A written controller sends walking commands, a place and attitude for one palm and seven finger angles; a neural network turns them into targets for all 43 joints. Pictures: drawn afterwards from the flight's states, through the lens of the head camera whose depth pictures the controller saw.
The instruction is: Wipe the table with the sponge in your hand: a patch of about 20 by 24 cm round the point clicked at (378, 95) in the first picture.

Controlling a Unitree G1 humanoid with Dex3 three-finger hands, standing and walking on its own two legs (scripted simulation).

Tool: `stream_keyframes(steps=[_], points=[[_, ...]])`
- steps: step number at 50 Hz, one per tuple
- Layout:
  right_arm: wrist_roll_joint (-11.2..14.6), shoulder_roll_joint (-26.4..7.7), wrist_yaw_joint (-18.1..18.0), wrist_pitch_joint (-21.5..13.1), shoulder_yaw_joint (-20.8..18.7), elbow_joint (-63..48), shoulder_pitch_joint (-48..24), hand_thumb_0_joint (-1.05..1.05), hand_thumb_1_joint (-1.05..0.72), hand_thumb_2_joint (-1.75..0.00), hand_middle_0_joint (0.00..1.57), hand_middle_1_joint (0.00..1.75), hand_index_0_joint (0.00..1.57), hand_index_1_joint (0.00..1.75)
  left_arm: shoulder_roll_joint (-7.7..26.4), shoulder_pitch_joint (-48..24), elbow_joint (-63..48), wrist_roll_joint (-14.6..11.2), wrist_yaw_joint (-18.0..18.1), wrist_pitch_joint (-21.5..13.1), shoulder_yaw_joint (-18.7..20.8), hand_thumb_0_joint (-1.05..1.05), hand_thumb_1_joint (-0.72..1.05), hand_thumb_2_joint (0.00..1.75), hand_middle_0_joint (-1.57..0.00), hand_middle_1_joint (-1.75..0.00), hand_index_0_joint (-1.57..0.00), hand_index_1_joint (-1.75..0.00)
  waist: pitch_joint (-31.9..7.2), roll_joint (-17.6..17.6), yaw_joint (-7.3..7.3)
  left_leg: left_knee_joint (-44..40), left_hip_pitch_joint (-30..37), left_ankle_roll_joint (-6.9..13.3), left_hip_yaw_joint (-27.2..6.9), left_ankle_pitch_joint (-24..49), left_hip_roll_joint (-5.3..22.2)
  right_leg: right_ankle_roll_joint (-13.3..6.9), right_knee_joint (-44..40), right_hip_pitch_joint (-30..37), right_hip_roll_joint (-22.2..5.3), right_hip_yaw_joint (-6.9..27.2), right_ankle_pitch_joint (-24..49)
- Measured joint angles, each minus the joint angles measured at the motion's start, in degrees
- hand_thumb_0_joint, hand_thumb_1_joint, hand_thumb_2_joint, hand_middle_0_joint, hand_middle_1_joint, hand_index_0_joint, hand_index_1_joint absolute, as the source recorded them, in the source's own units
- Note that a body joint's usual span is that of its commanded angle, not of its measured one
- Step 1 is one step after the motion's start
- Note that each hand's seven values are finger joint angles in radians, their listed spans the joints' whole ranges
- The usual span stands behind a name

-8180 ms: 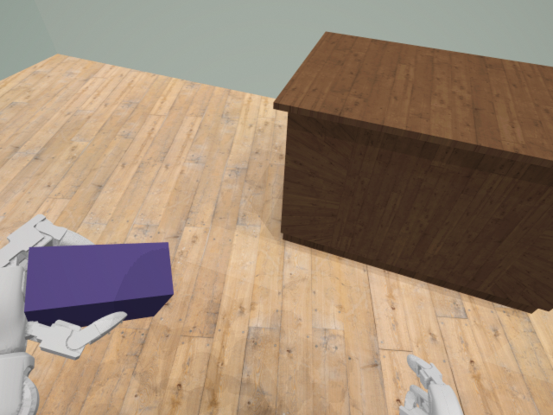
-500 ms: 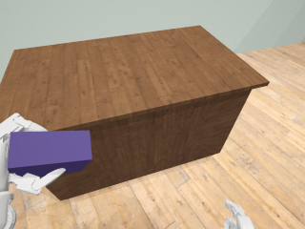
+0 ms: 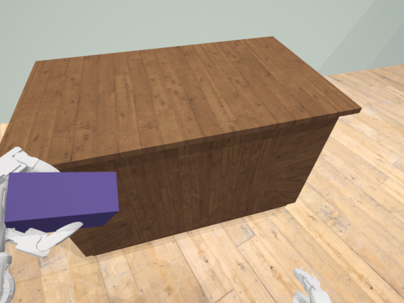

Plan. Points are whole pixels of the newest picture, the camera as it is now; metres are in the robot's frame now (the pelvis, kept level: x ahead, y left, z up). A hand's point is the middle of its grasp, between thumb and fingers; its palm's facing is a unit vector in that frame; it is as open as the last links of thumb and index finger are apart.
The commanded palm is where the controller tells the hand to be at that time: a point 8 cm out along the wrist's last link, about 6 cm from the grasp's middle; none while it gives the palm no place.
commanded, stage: come to a stop and stand still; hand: left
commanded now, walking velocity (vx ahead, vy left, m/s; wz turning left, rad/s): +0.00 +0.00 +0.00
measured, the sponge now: (80, 202) +0.23 +0.20 +0.16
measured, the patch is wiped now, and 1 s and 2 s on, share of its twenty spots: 0.00 0.00 0.00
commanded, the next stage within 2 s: look again from close up in 0.60 s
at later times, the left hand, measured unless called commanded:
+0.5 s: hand (35, 218) +0.19 +0.25 +0.17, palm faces +0.38 -0.82 -0.42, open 10.2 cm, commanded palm +0.14 +0.28 +0.19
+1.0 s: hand (37, 227) +0.19 +0.26 +0.14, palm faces +0.23 -0.87 -0.44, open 10.2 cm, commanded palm +0.14 +0.31 +0.19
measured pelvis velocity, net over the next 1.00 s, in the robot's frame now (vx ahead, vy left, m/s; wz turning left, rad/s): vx -0.04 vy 0.04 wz -0.05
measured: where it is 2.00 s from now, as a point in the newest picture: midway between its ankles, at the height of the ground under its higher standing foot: outside the picture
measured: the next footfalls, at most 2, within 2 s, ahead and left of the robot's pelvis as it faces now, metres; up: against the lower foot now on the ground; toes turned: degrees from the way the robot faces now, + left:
left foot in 0.32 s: +0.00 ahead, +0.13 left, +0.00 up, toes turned +3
right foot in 1.92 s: +0.21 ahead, -0.01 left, +0.00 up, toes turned -9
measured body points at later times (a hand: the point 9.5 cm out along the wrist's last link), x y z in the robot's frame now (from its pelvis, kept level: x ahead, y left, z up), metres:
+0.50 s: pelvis -0.02 +0.01 +0.01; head -0.01 +0.01 +0.46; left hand +0.17 +0.29 +0.19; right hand +0.15 -0.23 -0.07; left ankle -0.04 +0.13 -0.73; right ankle +0.02 -0.08 -0.73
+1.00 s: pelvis -0.04 +0.04 +0.01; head -0.02 +0.04 +0.46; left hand +0.17 +0.30 +0.17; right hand +0.10 -0.20 -0.07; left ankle -0.04 +0.13 -0.73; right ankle +0.02 -0.08 -0.73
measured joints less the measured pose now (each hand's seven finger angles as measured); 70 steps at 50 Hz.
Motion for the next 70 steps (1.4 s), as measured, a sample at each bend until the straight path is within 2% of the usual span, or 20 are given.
stream_keyframes(steps=[2, 4, 7, 9, 11, 17, 23, 35, 36, 37, 39, 40, 43, 46, 48, 51, 56, 59, 65, 70], points=[[0.12, -0.16, 0.3, -0.04, 0.09, 0.75, -0.82, 0.02, -0.91, -0.9, 0.2, 0.3, 0.21, 0.3, -1.66, 1.2, 0.93, 0.03, 0.2, 0.22, -0.49, -0.01, -0.5, 1.0, -0.76, -1.33, -0.75, -1.33, 0.78, 1.68, 0.54, 0.11, 0.06, -0.63, -0.15, 0.03, 0.99, -2.24, -4.48, 1.91, 0.85, -0.67, 6.51], [0.23, -0.21, 0.49, 0.32, 0.14, 1.38, -1.17, 0.02, -0.91, -0.9, 0.2, 0.3, 0.21, 0.3, -2.65, 1.84, 1.66, 0.36, 0.08, 1.14, -1.64, -0.01, -0.5, 1.0, -0.76, -1.33, -0.75, -1.33, 1.11, 2.24, 1.08, 2.27, -0.71, -1.19, -0.47, -5.98, 1.13, -4.02, -6.14, 2.36, 1.02, -1.09, 9.61], [-0.12, -0.67, 0.52, 0.68, 0.56, 2.77, -1.77, 0.02, -0.91, -0.9, 0.2, 0.3, 0.21, 0.3, -3.81, 1.82, 2.07, 0.32, 0.05, 2.37, -3.35, -0.01, -0.5, 1.0, -0.76, -1.33, -0.75, -1.33, 0.72, 0.94, 2.59, 13.16, -3.33, -1.9, -1.8, -12.14, -0.34, -5.45, -7.43, 1.66, 0.34, -0.18, 10.64], [-0.16, -1.23, 0.19, 0.63, 0.75, 3.33, -2.18, 0.02, -0.91, -0.9, 0.2, 0.3, 0.21, 0.3, -4.18, 0.88, 2.24, 0.17, 0.23, 2.29, -4.25, -0.01, -0.5, 1.0, -0.76, -1.33, -0.75, -1.33, 0.59, 0.34, 2.65, 17.23, -3.24, -2.11, -2.08, -13.2, -0.7, -5.35, -8.91, 1.59, -0.07, -0.17, 11.61], [-0.21, -1.67, -0.27, 0.38, 0.65, 3.35, -2.53, 0.02, -0.91, -0.9, 0.2, 0.3, 0.21, 0.3, -3.81, 0.01, 1.93, 0.11, 0.45, 1.71, -4.48, -0.01, -0.5, 1.0, -0.76, -1.33, -0.75, -1.33, 0.42, -0.25, 2.32, 16.62, -1.42, -2.01, -1.87, -14.2, -0.65, -5.23, -10.13, 1.29, -0.42, -0.36, 12.5], [-0.29, -3.47, -0.83, 0.14, -0.81, 0.8, -3.35, 0.02, -0.91, -0.9, 0.2, 0.3, 0.21, 0.3, -1.56, -0.13, -1.16, -0.51, 0.96, -0.39, -2.4, -0.01, -0.5, 1.0, -0.76, -1.33, -0.75, -1.33, -0.08, 0.42, 0.69, -1.74, 9.03, -1.56, -1.75, -10.78, 0.59, -4.32, -9.73, -1.23, 0.34, -1.37, 12.93], [0.24, -2.72, -1.12, 0.45, -0.42, -0.96, -4.17, 0.02, -0.91, -0.9, 0.2, 0.3, 0.2, 0.3, -0.08, 1.34, -0.64, -0.56, 0.73, -0.6, -0.63, -0.01, -0.5, 1.0, -0.76, -1.33, -0.75, -1.33, 0.65, -1.36, 0.82, -1.96, 9.08, -1.49, -0.14, -10.31, -0.29, -3.21, -10.12, -1.46, -0.43, 0.25, 13.87], [-0.28, -1.29, -0.59, 0.33, 1.02, 0.55, -3.1, 0.01, -0.91, -0.9, 0.2, 0.3, 0.21, 0.3, -2.3, 1.0, 0.16, -0.25, 0.76, -0.59, -2.36, -0.01, -0.5, 1.0, -0.76, -1.33, -0.75, -1.33, -0.18, -0.57, 1.49, 0.04, 7.38, -1.08, -0.48, -10.9, -0.02, -3.27, -10.81, -1.81, -0.2, -0.08, 14.65], [-0.77, -1.05, -0.67, -0.64, 0.33, 0.34, -2.23, 0.01, -0.91, -0.9, 0.2, 0.3, 0.21, 0.3, -0.38, -2.13, 0.92, 1.83, -0.64, -0.36, -1.59, -0.01, -0.5, 1.0, -0.76, -1.33, -0.75, -1.33, 0.43, -0.6, 2.66, 0.67, 6.93, -1.04, -0.63, -10.96, 0.19, -3.14, -10.93, -1.84, -0.04, -0.26, 14.84], [-0.82, -0.73, -0.75, -1.93, -0.2, 0.67, -1.61, 0.01, -0.91, -0.9, 0.2, 0.3, 0.21, 0.3, 3.13, -7.93, 3.24, 3.12, -2.2, -1.13, -0.06, -0.01, -0.5, 1.0, -0.77, -1.33, -0.75, -1.33, 1.53, -1.01, 3.88, 1.61, 6.22, -1.07, -1.1, -11.02, 0.24, -3.3, -10.57, -2.11, -0.05, -0.73, 14.95], [-0.66, -0.47, 0.02, -3.04, -0.02, 2.03, -1.95, 0.01, -0.91, -0.9, 0.2, 0.3, 0.21, 0.3, 7.69, -18.37, 10.24, 2.67, -3.19, -3.15, 3.65, -0.01, -0.5, 1.0, -0.77, -1.33, -0.75, -1.33, 2.99, -2.31, 5.12, 1.98, 5.67, -1.23, -0.98, -10.59, -0.19, -3.71, -9.32, -3.14, -0.53, -0.63, 15.0], [-0.35, -0.7, 0.81, -3.2, 0.21, 2.05, -2.36, 0.01, -0.91, -0.9, 0.2, 0.3, 0.21, 0.3, 7.94, -20.59, 12.35, 1.54, -2.8, -3.2, 5.42, -0.01, -0.5, 1.0, -0.76, -1.33, -0.75, -1.33, 3.39, -2.41, 4.83, 1.69, 5.88, -1.12, -0.47, -10.33, -0.32, -3.56, -9.3, -3.26, -0.62, -0.13, 15.23], [0.71, -1.86, 3.13, -3.77, 0.06, -0.15, -2.17, 0.02, -0.91, -0.9, 0.2, 0.3, 0.21, 0.3, 4.15, -16.25, 10.85, -0.91, -1.28, -2.13, 6.61, -0.01, -0.5, 1.0, -0.76, -1.33, -0.75, -1.33, 3.22, -1.23, 2.4, 0.02, 7.06, -0.05, 1.43, -9.8, -0.99, -2.42, -10.09, -3.06, -1.07, 1.79, 16.06], [1.13, -2.3, 3.61, -4.21, -0.1, -1.84, -1.12, 0.02, -0.91, -0.9, 0.2, 0.3, 0.21, 0.3, -0.02, -6.13, 5.51, -0.48, -2.03, -1.79, 1.78, -0.01, -0.5, 1.0, -0.76, -1.33, -0.75, -1.33, 2.46, -0.71, 0.55, -1.03, 8.01, 0.88, 2.88, -9.83, -1.76, -1.51, -9.82, -3.11, -1.63, 3.31, 15.84], [0.92, -1.91, 3.06, -4.06, 0.11, -2.01, -0.47, 0.02, -0.91, -0.9, 0.2, 0.3, 0.21, 0.3, -0.9, -1.17, 3.5, 0.22, -3.14, -1.69, -1.2, -0.01, -0.5, 1.0, -0.76, -1.33, -0.75, -1.33, 2.18, -1.37, 0.09, -1.38, 8.53, 1.13, 3.26, -9.98, -1.97, -1.25, -9.74, -2.88, -1.77, 3.73, 15.56], [0.41, -1.23, 2.0, -4.04, 0.62, -1.95, 0.67, 0.02, -0.91, -0.9, 0.2, 0.3, 0.21, 0.3, -0.72, 1.07, 3.06, 0.75, -4.04, -1.68, -2.63, -0.01, -0.5, 1.0, -0.76, -1.33, -0.75, -1.33, 2.16, -2.84, 0.66, -1.58, 9.05, 1.23, 3.1, -10.13, -2.07, -1.21, -9.81, -2.33, -1.87, 3.6, 15.26], [-0.33, -1.27, 1.36, -4.96, 1.27, -1.33, 0.68, 0.02, -0.91, -0.9, 0.2, 0.3, 0.21, 0.3, -0.47, -3.53, 3.67, 0.69, -2.86, -1.74, 0.18, -0.01, -0.5, 1.0, -0.76, -1.33, -0.75, -1.33, 2.52, -3.72, 2.67, -1.04, 9.43, 1.26, 2.31, -10.65, -1.88, -1.18, -10.52, -1.11, -1.78, 2.8, 15.14], [-0.75, -1.53, 1.57, -5.36, 1.43, -1.11, -0.44, 0.02, -0.91, -0.9, 0.2, 0.3, 0.21, 0.3, -1.45, -6.0, 3.53, 0.32, -1.96, -2.21, 1.13, -0.01, -0.5, 1.0, -0.76, -1.33, -0.75, -1.33, 1.8, -3.6, 3.27, -1.15, 9.65, 1.37, 2.26, -10.91, -1.81, -1.02, -11.27, -0.59, -1.7, 2.76, 15.26], [-1.07, -1.68, 1.52, -4.42, 1.37, -2.83, -2.16, 0.02, -0.91, -0.9, 0.2, 0.3, 0.21, 0.3, -2.88, -5.85, 4.08, 0.19, -2.07, -2.42, -0.83, -0.01, -0.5, 1.0, -0.76, -1.33, -0.74, -1.33, -0.96, -2.99, 3.11, 1.07, 9.5, 2.09, 3.18, -13.6, -1.93, -1.31, -7.8, -1.71, -1.7, 3.77, 12.19], [-0.73, -1.38, 1.38, -3.3, 1.58, -4.33, -2.72, 0.02, -0.91, -0.9, 0.2, 0.3, 0.21, 0.3, -2.32, -5.4, 4.65, 0.18, -2.35, -1.42, -1.16, -0.01, -0.5, 1.0, -0.76, -1.33, -0.74, -1.33, -0.89, -2.71, 2.57, 4.23, 10.12, 2.2, 3.74, -17.01, -1.97, -1.23, -2.78, -2.24, -1.75, 4.42, 8.28]])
